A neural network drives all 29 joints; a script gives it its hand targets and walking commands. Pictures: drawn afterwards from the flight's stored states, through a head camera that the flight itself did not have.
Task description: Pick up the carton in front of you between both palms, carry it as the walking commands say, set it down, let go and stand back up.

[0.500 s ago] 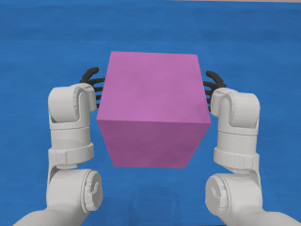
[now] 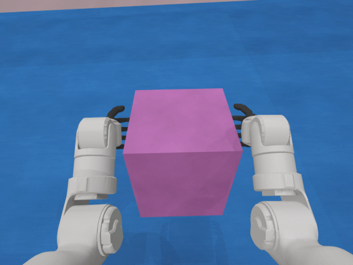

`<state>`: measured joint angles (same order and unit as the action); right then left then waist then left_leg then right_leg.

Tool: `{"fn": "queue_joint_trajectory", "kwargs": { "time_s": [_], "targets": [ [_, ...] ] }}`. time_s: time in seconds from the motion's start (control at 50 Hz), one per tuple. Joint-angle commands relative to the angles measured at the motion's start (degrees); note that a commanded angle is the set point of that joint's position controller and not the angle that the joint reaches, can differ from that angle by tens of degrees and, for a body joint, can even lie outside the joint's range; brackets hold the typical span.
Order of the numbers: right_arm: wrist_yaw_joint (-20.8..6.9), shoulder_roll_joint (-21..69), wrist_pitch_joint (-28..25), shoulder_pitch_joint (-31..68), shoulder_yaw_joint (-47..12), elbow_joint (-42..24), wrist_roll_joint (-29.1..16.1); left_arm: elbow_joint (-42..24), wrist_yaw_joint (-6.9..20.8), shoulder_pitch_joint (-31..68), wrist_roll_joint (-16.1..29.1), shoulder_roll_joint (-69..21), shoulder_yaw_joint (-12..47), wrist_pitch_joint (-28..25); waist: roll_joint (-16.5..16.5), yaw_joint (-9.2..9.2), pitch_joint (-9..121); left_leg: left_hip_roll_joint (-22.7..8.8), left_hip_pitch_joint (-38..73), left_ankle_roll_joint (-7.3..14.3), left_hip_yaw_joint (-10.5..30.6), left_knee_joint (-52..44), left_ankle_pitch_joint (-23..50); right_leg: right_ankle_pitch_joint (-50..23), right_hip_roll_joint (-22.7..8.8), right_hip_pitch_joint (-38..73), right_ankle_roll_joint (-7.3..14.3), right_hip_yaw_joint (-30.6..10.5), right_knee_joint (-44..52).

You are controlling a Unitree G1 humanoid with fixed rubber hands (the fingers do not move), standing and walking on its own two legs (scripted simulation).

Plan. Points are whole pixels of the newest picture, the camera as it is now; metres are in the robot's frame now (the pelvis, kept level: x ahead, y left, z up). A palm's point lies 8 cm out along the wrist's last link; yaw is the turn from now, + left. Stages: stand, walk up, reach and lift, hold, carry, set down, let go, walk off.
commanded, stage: carry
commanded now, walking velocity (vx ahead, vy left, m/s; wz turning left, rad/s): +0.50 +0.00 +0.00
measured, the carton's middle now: (180, 154) +0.37 +0.00 +0.04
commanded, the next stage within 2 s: none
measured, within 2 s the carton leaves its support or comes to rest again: neither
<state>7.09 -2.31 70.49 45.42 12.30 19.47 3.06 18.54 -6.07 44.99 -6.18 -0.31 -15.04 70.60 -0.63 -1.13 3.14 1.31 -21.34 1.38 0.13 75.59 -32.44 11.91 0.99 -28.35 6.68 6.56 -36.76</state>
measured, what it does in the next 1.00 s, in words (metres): walks ahead: left foot, then right foot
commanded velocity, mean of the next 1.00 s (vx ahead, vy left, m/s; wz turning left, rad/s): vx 0.50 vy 0.00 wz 0.00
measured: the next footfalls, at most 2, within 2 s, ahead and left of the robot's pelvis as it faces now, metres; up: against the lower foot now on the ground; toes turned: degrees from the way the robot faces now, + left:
left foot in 0.38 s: +0.44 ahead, +0.06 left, +0.00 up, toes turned +3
right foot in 0.86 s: +0.69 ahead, -0.16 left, +0.00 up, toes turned -10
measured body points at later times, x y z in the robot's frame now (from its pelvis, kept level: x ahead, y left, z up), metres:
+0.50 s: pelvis +0.32 +0.01 +0.00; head +0.35 +0.00 +0.45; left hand +0.70 +0.13 +0.10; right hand +0.67 -0.17 +0.10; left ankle +0.40 +0.06 -0.72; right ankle +0.19 -0.09 -0.62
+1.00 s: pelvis +0.62 -0.07 +0.02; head +0.62 -0.08 +0.47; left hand +0.91 +0.08 +0.09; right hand +0.93 -0.22 +0.08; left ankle +0.54 +0.04 -0.65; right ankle +0.65 -0.16 -0.72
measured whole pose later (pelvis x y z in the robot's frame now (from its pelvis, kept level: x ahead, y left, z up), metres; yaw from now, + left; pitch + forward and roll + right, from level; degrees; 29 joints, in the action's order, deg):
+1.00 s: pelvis +0.62 -0.07 +0.02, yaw +1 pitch +5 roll +0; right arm 4.8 5.8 69.5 18.4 10.5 -4.3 6.9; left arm -5.7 -6.9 16.5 -7.7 -8.8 -9.8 69.0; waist -1.4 -1.3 6.3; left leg -2.3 -25.4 0.0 -3.7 59.5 -22.2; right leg 9.4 -1.9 -19.0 3.1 11.4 -23.5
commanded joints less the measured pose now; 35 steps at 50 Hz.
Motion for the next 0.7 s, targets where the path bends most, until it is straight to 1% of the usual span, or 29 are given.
{"fn": "queue_joint_trajectory", "kwargs": {
  "time_s": [0.0,0.02,0.04,0.06,0.12,0.16,0.22,0.26,0.28,0.3,0.32,0.34,0.36,0.38,0.4,0.42,0.44,0.46,0.48,0.5,0.54,0.56,0.58,0.6,0.68],
  "targets": [
    [-11.57,70.98,-1.9,44.81,-29.87,-13.87,-24.18,-13.76,13.51,46.72,29.7,-68.55,31.72,-2.04,7.22,-1.23,27.83,-3.33,-22.66,-0.01,1.26,3.05,5.79,-13.05,-19.14,36.08,6.73,-31.13,12.51],
    [-11.01,71.43,-2.37,43.09,-30.45,-15.79,-23.86,-16.97,13.48,47.41,30.98,-69.76,33.03,-2.59,6.99,-0.88,28.6,-3.8,-21.67,-0.13,0.76,2.01,6.12,-12.13,-18.15,34.41,6.58,-28.48,12.94],
    [-10.56,71.95,-2.8,40.9,-31.18,-17.14,-23.57,-19.27,13.34,46.97,31.85,-70.89,34.74,-3.09,5.48,-0.8,28.82,-4.81,-21.66,-0.3,1.04,-0.68,10.33,-14.58,-16.67,33.6,5.95,-24.36,12.35],
    [-10.24,72.23,-3.25,38.19,-31.99,-17.84,-23.06,-20.81,13.19,45.47,32.08,-71.34,36.08,-3.64,6.03,-0.79,28.63,-5.12,-22.79,-0.38,0.42,-3.62,11.89,-18.43,-16.0,33.77,6.3,-22.28,11.77],
    [-9.86,71.97,-5.05,30.13,-35.16,-18.93,-20.99,-22.88,13.22,37.92,31.32,-71.3,39.85,-5.17,5.92,-2.24,30.09,-4.74,-27.13,-0.62,-1.9,-9.4,13.59,-30.66,-14.82,39.94,6.61,-18.4,9.29],
    [-10.1,71.16,-6.35,26.34,-37.42,-19.5,-19.98,-23.67,13.63,34.06,30.86,-70.59,42.41,-6.34,5.65,-2.92,29.39,-4.15,-28.64,-0.3,-3.01,-14.74,17.95,-36.75,-13.57,42.16,5.68,-16.53,8.48],
    [-10.61,69.02,-8.0,23.0,-40.03,-20.74,-19.0,-24.48,14.32,30.11,30.5,-68.62,45.69,-7.96,5.39,-3.73,25.7,-1.72,-25.91,0.76,-5.97,-27.38,26.06,-42.74,-10.35,41.61,3.76,-12.69,7.62],
    [-10.82,66.93,-8.68,21.99,-41.26,-21.92,-18.73,-24.71,14.53,27.96,30.21,-66.48,46.94,-8.63,5.96,-4.54,23.7,1.1,-21.66,1.58,-9.2,-37.11,31.03,-47.19,-8.56,41.69,2.31,-10.09,6.39],
    [-10.88,65.77,-8.8,21.86,-41.75,-22.69,-18.75,-24.77,14.51,27.38,30.1,-65.27,47.36,-8.82,6.63,-4.37,23.28,2.81,-17.21,2.32,-10.71,-41.6,32.77,-50.64,-7.79,40.48,1.54,-8.37,5.26],
    [-10.95,64.43,-8.75,22.22,-42.07,-23.59,-18.92,-24.75,14.41,26.96,30.06,-63.98,47.64,-8.93,8.08,-3.25,23.72,4.25,-10.45,3.41,-11.58,-44.4,33.79,-55.29,-7.86,38.12,0.66,-7.05,2.81],
    [-11.05,62.83,-8.56,22.6,-42.2,-24.25,-19.25,-24.92,14.27,27.14,30.03,-62.6,47.89,-8.93,9.83,-0.65,25.66,4.27,-1.23,4.33,-11.24,-47.09,35.05,-56.54,-8.25,35.23,-0.86,-5.61,-2.27],
    [-11.17,61.24,-8.28,21.94,-41.81,-24.14,-19.44,-24.57,14.17,27.56,29.92,-61.3,47.94,-8.68,8.18,2.96,28.41,3.08,10.48,4.75,-10.83,-51.99,38.84,-51.32,-7.78,30.63,-2.47,-2.55,-10.56],
    [-11.46,59.38,-7.86,21.19,-40.98,-24.05,-19.51,-23.96,14.08,27.71,29.6,-59.92,47.72,-8.3,3.68,5.24,30.52,-4.58,24.19,4.86,-1.95,-49.5,42.84,-31.48,-6.62,19.13,-3.25,-2.65,-19.27],
    [-11.55,56.31,-7.38,21.39,-39.51,-22.18,-18.85,-21.83,13.84,26.78,29.34,-60.55,47.17,-7.39,-10.23,4.49,37.77,-23.29,44.7,15.95,24.14,-43.65,55.65,13.51,0.26,-1.9,-6.68,-5.51,-34.59],
    [-11.76,57.39,-6.81,19.26,-39.73,-19.15,-19.73,-20.82,13.42,25.55,28.68,-58.18,45.18,-6.8,-12.61,5.98,39.87,-24.13,47.82,20.93,36.22,-49.57,39.13,20.92,3.78,-12.12,-6.39,-9.11,-45.43],
    [-12.19,58.84,-6.62,21.05,-40.34,-20.34,-21.23,-21.25,12.92,27.18,28.39,-58.53,44.67,-6.45,-9.89,5.54,35.15,-21.54,43.99,18.89,31.98,-51.21,33.16,17.91,0.85,-16.7,-5.12,-10.03,-45.65],
    [-12.7,60.5,-6.29,24.85,-41.19,-22.23,-23.46,-21.84,12.4,29.08,28.02,-58.66,44.0,-6.26,-4.65,5.58,31.36,-19.52,38.67,15.95,26.93,-52.08,34.77,14.88,-0.83,-16.81,-4.95,-9.51,-41.66],
    [-13.19,62.19,-5.85,28.72,-42.01,-23.76,-25.66,-21.73,11.79,29.57,27.29,-58.91,42.94,-6.02,-1.62,5.02,28.2,-18.22,33.31,13.38,22.93,-53.17,38.32,12.8,-2.35,-15.39,-5.22,-8.93,-37.22],
    [-13.63,63.47,-5.43,31.06,-42.27,-24.14,-27.34,-21.32,11.21,29.21,26.18,-58.81,41.62,-5.68,-0.84,4.72,27.36,-17.33,29.59,11.67,20.65,-54.73,36.34,11.28,-3.19,-13.04,-5.71,-8.77,-33.36],
    [-14.02,64.26,-5.09,32.97,-42.35,-24.05,-28.6,-20.57,10.75,28.86,25.2,-58.57,40.56,-5.43,-1.31,4.44,26.77,-16.69,27.34,10.64,18.78,-55.85,35.32,10.65,-3.4,-11.24,-6.07,-8.0,-30.17],
    [-14.67,65.27,-4.37,34.14,-41.62,-22.52,-29.71,-18.78,10.01,27.18,23.22,-58.18,38.81,-4.87,-2.96,3.9,26.09,-16.31,25.84,10.33,15.11,-57.32,37.27,10.2,-3.29,-10.02,-6.96,-6.32,-23.55],
    [-15.01,65.6,-4.09,33.98,-41.0,-21.48,-29.77,-18.0,9.76,26.62,22.31,-58.1,38.13,-4.59,-3.84,3.88,25.56,-16.24,25.64,10.52,13.61,-58.03,38.49,9.45,-3.34,-10.08,-7.46,-5.43,-20.27],
    [-15.36,65.91,-3.81,33.59,-40.22,-20.36,-29.57,-17.24,9.59,26.25,21.64,-58.2,37.66,-4.3,-4.48,3.76,24.87,-16.11,25.67,10.51,12.23,-58.67,39.48,7.8,-3.49,-10.37,-7.92,-4.65,-17.0],
    [-15.7,66.21,-3.52,32.98,-39.45,-19.18,-29.16,-16.57,9.51,25.86,21.16,-58.54,37.45,-4.01,-4.87,3.6,23.98,-15.67,25.49,10.0,10.57,-59.21,40.49,5.33,-3.61,-10.14,-8.14,-3.87,-13.56],
    [-16.8,67.49,-2.29,27.88,-36.54,-16.14,-26.34,-15.92,10.05,24.2,21.32,-61.41,38.39,-2.77,-7.33,2.7,19.71,-13.52,25.36,6.64,3.52,-61.11,44.64,-5.1,-3.4,-6.93,-8.13,-0.4,-0.41]
  ]
}}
